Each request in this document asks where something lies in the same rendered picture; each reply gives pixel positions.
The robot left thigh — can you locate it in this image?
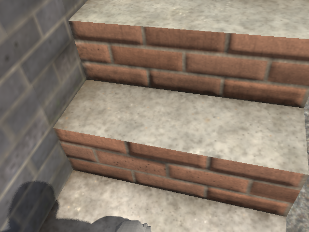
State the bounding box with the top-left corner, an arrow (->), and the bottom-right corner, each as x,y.
115,219 -> 152,232

